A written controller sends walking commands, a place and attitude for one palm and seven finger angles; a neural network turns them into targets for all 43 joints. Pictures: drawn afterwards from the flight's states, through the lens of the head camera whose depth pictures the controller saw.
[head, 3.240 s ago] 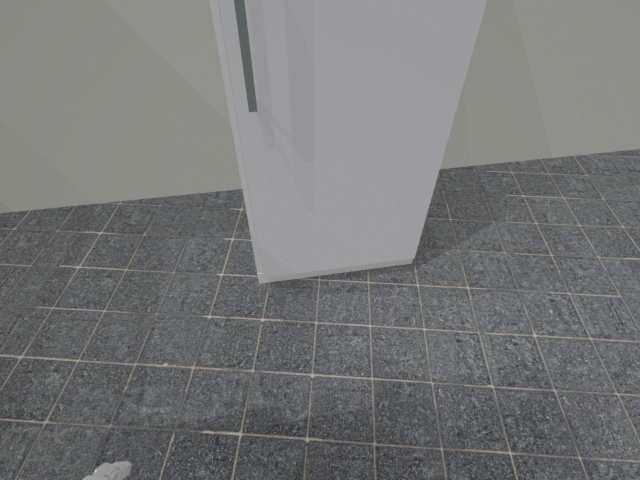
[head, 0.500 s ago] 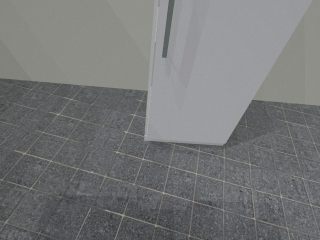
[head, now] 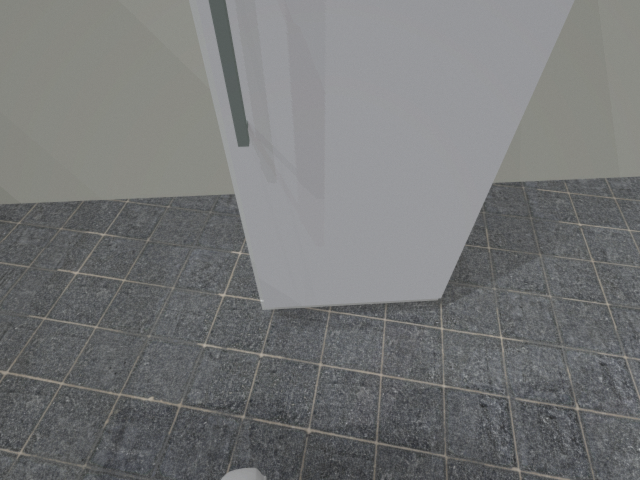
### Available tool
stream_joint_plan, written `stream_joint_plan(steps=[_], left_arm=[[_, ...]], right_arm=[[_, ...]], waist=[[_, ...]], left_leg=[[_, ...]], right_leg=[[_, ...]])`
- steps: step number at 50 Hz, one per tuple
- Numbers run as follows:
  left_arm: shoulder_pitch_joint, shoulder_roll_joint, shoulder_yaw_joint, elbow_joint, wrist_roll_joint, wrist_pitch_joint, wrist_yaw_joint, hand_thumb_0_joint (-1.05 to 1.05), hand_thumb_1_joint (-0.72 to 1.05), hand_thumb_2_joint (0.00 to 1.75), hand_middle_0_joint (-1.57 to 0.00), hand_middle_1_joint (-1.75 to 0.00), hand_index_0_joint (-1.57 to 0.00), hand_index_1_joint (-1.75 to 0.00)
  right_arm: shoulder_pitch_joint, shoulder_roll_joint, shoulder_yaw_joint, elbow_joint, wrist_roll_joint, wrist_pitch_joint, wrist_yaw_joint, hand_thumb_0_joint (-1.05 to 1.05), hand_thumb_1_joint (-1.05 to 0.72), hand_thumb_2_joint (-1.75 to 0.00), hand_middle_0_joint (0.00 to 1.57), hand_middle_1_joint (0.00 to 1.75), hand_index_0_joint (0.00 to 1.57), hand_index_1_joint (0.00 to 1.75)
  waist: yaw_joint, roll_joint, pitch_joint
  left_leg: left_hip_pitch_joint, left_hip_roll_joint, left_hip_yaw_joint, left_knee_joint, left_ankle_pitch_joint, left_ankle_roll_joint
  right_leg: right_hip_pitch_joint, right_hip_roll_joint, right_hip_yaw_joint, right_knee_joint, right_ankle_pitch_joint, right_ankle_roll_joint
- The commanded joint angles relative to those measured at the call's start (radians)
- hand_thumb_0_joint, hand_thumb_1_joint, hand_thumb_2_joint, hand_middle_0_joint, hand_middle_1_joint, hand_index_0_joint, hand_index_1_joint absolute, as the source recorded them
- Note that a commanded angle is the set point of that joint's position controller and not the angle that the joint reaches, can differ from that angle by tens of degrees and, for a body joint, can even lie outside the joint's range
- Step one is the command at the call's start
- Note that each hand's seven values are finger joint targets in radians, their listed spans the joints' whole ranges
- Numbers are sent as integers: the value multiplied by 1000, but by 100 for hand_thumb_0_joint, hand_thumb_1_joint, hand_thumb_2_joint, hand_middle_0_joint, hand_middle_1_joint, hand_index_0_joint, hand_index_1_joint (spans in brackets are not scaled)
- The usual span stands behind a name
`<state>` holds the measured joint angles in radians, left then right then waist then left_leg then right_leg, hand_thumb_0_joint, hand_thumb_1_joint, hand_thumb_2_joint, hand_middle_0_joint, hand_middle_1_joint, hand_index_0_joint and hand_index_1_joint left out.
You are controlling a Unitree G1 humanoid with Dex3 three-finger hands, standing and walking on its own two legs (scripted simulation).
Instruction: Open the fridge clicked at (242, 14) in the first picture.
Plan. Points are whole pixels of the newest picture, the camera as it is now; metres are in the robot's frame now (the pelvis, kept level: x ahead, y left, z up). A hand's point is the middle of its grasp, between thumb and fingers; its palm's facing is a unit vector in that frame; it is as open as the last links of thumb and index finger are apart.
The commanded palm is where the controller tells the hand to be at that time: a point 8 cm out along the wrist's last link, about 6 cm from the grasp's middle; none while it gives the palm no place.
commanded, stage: take the last steps up to it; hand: left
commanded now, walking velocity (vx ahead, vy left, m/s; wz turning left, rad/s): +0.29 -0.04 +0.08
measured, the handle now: (220, 2) +0.69 +0.16 +0.27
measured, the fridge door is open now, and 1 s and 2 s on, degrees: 0 0 0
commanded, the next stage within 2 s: come to a stop and stand still in 0.32 s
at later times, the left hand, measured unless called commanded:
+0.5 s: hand out of the picture +0.12 +0.17 -0.17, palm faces +0.09 -0.99 -0.12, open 7.4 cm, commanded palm none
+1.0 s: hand (248, 407) +0.25 +0.12 -0.14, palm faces +0.09 -0.95 -0.28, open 7.4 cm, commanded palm none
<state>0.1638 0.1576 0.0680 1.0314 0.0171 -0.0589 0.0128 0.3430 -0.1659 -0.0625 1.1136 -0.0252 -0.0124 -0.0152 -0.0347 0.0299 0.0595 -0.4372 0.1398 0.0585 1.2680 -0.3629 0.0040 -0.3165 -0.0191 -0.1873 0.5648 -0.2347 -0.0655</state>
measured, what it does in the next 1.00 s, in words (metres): walks ahead: left foot, then right foot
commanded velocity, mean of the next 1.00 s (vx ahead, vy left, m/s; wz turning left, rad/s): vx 0.00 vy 0.03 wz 0.02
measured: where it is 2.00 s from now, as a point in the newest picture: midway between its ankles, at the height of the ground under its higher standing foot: outside the picture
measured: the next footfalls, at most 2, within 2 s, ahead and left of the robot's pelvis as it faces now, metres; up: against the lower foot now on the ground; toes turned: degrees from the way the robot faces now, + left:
left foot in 0.32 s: +0.22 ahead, +0.11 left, +0.00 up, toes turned +11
right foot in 0.76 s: +0.27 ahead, -0.15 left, +0.00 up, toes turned -5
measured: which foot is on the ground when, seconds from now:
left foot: up 0.00-0.30, down 0.32-0.78, up 0.80-1.00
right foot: down 0.00-0.34, up 0.36-0.74, down 0.76-1.00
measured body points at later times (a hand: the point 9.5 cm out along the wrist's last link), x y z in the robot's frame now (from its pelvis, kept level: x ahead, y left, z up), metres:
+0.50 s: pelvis +0.16 +0.02 +0.01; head +0.18 +0.04 +0.46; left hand +0.11 +0.23 -0.16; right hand +0.25 -0.21 -0.12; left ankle +0.18 +0.10 -0.73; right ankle +0.13 -0.11 -0.66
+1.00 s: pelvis +0.17 -0.07 +0.01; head +0.19 -0.11 +0.46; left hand +0.24 +0.17 -0.11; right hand +0.20 -0.30 -0.17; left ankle +0.12 +0.09 -0.63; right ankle +0.23 -0.15 -0.73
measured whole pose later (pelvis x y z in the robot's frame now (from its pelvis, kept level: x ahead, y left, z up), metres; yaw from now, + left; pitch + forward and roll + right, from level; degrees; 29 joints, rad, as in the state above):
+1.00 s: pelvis +0.17 -0.07 +0.01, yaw +2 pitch -2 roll +3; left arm 0.16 0.13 0.04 0.98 0.02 0.01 0.04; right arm 0.22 -0.21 -0.08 1.05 -0.03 0.08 -0.01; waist 0.00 0.05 0.07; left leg -0.42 0.01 0.00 1.15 -0.38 -0.05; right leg -0.31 -0.07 -0.11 0.51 -0.18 -0.05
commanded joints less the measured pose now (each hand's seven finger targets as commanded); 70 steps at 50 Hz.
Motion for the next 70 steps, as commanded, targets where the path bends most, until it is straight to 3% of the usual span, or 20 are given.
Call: stream_joint_plan(steps=[1,11,15,16,17,18,23,29,34,37,39,40,44,52,61,64,65,67,69,70], left_arm=[[139,66,-7,11,12,-16,6,0,90,90,-20,-30,-20,-30],[259,118,-10,66,11,-21,3,0,90,90,-20,-30,-20,-30],[244,104,-15,77,-3,-11,2,0,90,90,-20,-30,-20,-30],[264,72,-19,65,-6,-9,-2,0,90,90,-20,-30,-20,-30],[266,34,-31,41,-11,-11,-8,0,90,90,-20,-30,-20,-30],[220,82,-25,23,2,-5,-4,0,90,90,-20,-30,-20,-30],[233,9,-22,74,1,32,-4,0,90,90,-20,-30,-20,-30],[199,31,-11,32,7,90,10,0,90,90,-20,-30,-20,-30],[132,60,2,-24,5,94,13,0,90,90,-20,-30,-20,-30],[181,96,10,-17,8,70,16,0,90,90,-20,-30,-20,-30],[179,230,24,-27,15,50,26,0,90,90,-20,-30,-20,-30],[176,231,17,-35,10,53,24,0,90,90,-20,-30,-20,-30],[57,177,21,-69,5,61,41,0,90,90,-20,-30,-20,-30],[111,187,29,-78,8,58,41,0,90,90,-20,-30,-20,-30],[69,247,43,-82,31,75,23,0,90,90,-20,-30,-20,-30],[38,229,39,-58,20,87,22,0,90,90,-20,-30,-20,-30],[39,190,29,-52,11,92,19,0,90,90,-20,-30,-20,-30],[78,58,10,-69,-6,104,13,0,90,90,-20,-30,-20,-30],[101,83,22,-65,11,102,-10,0,90,90,-20,-30,-20,-30],[122,101,28,-36,20,103,-15,0,90,90,-20,-30,-20,-30]], right_arm=[[65,-3,-5,-55,-12,5,11,0,-90,-90,20,30,20,30],[-198,-13,12,-154,1,-22,29,0,-90,-90,20,30,20,30],[-44,-51,8,-95,-1,-40,13,0,-90,-90,20,30,20,30],[56,-122,-9,-71,-10,-49,3,0,-90,-90,20,30,20,30],[135,-211,-26,-55,-8,-46,-5,0,-90,-90,20,30,20,30],[128,-216,-22,-51,4,-33,-12,0,-90,-90,20,30,20,30],[-57,-64,27,-72,10,-55,-31,0,-90,-90,20,30,20,30],[-78,-121,2,-79,6,-20,-44,0,-90,-90,20,30,20,30],[-97,-144,-25,-84,-3,12,-36,0,-90,-90,20,30,20,30],[-97,-125,-29,-91,4,25,-22,0,-90,-90,20,30,20,30],[-39,-32,-18,-115,18,34,-14,0,-90,-90,20,30,20,30],[-38,-54,-24,-111,19,51,-18,0,-90,-90,20,30,20,30],[-59,-77,-31,-94,5,78,-5,0,-90,-90,20,30,20,30],[-87,-104,-31,-123,-9,89,21,0,-90,-90,20,30,20,30],[65,-75,-13,-99,4,68,31,0,-90,-90,20,30,20,30],[236,-54,-1,-40,7,49,17,0,-90,-90,20,30,20,30],[274,-71,1,-27,3,40,5,0,-90,-90,20,30,20,30],[126,-194,-16,-99,-5,32,-21,0,-90,-90,20,30,20,30],[-28,-195,10,-145,-11,18,-29,0,-90,-90,20,30,20,30],[-57,-158,15,-132,-4,6,-30,0,-90,-90,20,30,20,30]], waist=[[2,-117,-8],[57,-68,23],[-19,-25,-35],[-50,103,-108],[-61,295,-152],[-59,200,-122],[49,10,-15],[40,102,-70],[40,204,-21],[73,96,-70],[63,-277,-144],[72,-210,-163],[50,-195,-67],[79,-197,-66],[37,-263,-67],[-33,-222,-67],[-49,-102,-38],[-8,293,145],[67,143,129],[82,115,141]], left_leg=[[-64,21,-17,-91,83,-7],[-44,-28,47,-561,69,-4],[290,-69,70,-780,208,20],[481,69,-116,-841,326,83],[622,295,-387,-926,530,199],[554,327,-391,-952,491,245],[276,176,-98,-990,774,147],[322,168,-29,-912,944,136],[290,163,-46,-867,795,130],[236,69,11,-742,483,45],[64,-116,57,-447,-217,-34],[91,-115,-29,-323,-262,-25],[-30,-103,-98,-74,-94,-42],[-72,-98,-97,-173,41,-69],[242,-159,59,-547,-105,-21],[454,-182,96,-862,-12,11],[480,-151,41,-980,-25,23],[181,226,-430,-1257,-430,82],[29,211,-428,-1270,-388,107],[43,147,-330,-1244,-315,54]], right_leg=[[0,-248,232,-384,20,-79],[203,-264,230,-333,263,-122],[125,-173,124,-78,380,-48],[-17,-95,68,136,254,9],[-225,7,15,402,-266,58],[-246,-13,100,534,-377,44],[-139,-91,178,482,-123,87],[-68,-52,137,255,-77,102],[-27,-43,127,134,-99,80],[128,-64,127,-107,220,83],[247,-386,425,-160,838,-62],[192,-414,383,-184,786,-116],[112,-331,353,-226,475,-96],[142,-309,389,-351,-95,-45],[-39,-255,356,-518,-384,4],[-133,-183,277,-456,-408,67],[-188,-129,231,-317,-402,86],[-351,30,136,220,-231,105],[-277,4,251,426,-98,85],[-289,11,253,467,-43,86]])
